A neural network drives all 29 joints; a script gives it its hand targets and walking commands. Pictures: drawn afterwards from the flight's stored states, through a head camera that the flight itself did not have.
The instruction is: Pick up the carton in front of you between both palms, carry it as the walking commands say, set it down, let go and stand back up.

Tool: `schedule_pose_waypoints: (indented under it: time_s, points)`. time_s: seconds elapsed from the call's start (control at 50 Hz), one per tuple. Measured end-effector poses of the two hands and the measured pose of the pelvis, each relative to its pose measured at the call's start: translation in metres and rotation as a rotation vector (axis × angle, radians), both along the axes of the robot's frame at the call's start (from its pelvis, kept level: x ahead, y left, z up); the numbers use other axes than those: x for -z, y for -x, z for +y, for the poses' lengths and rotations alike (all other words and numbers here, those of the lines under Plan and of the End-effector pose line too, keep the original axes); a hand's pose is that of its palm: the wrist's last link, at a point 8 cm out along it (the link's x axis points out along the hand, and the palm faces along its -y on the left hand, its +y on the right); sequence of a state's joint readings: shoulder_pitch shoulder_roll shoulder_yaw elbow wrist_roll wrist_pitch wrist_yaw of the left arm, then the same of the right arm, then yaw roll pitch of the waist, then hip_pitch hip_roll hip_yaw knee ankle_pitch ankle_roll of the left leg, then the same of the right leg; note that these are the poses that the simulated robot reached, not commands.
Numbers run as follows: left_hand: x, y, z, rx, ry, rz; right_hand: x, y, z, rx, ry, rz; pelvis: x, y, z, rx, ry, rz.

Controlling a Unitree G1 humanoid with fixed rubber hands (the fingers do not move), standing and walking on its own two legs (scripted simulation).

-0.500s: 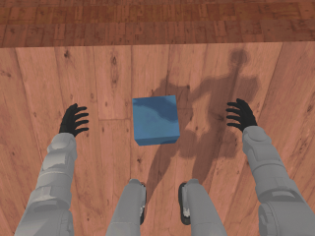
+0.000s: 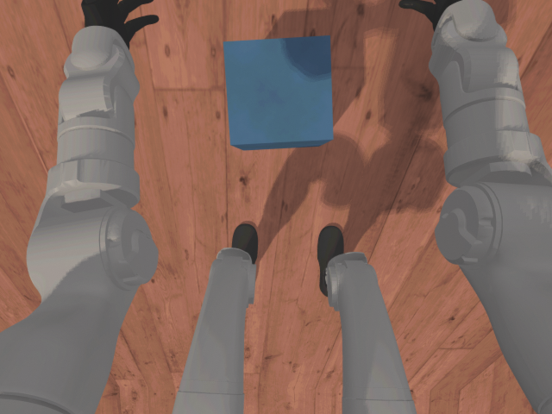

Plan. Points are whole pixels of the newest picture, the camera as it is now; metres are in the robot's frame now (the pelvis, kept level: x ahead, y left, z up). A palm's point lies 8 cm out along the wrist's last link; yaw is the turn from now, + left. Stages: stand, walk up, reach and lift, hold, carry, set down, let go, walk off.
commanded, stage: reach and lift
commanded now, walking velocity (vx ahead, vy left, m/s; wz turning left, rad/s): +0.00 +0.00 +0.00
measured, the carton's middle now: (279, 103) +0.53 +0.04 -0.53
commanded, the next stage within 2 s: none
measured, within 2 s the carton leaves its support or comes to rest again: leaves its support in 1.76 s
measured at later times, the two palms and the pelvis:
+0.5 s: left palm (171, 94) +0.51 +0.23 -0.34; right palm (382, 80) +0.54 -0.15 -0.35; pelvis -0.01 -0.01 -0.19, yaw +2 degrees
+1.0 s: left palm (199, 99) +0.52 +0.21 -0.46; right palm (365, 93) +0.55 -0.15 -0.46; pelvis -0.03 +0.00 -0.28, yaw +2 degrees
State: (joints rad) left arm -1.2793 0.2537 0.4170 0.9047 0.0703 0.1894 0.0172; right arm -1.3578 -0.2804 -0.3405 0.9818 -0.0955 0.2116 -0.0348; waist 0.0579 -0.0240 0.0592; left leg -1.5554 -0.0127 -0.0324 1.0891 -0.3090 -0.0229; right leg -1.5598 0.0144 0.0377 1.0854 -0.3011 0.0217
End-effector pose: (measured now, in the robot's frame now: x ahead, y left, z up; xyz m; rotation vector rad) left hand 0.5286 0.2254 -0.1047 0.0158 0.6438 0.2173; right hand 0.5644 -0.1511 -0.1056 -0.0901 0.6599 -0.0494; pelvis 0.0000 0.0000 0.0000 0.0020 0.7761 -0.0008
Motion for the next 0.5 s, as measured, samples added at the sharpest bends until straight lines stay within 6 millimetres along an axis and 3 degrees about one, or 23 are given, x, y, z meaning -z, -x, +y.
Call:
schedule_pose_waypoints:
  time_s: [0.1,0.2,0.38,0.5]
  points:
    - [0.031,-0.001,-0.002,-0.009,0.002,0.009,0.033,-0.001,0.003,0.008,-0.007,0.007,0.009,-0.016,0.0,-0.003,0.001,0.082]
    - [0.079,0.008,-0.001,-0.021,0.0,0.041,0.081,0.009,0.003,0.014,-0.005,0.031,0.038,-0.024,-0.001,-0.009,0.002,0.156]
    - [0.183,0.021,0.008,-0.038,-0.012,0.05,0.187,0.018,0.004,0.003,0.01,0.03,0.126,-0.009,-0.004,-0.021,0.001,0.182]
    - [0.238,0.022,0.009,-0.036,-0.01,0.033,0.24,0.02,0.001,0.001,0.017,0.016,0.186,0.012,-0.007,-0.029,0.003,0.109]
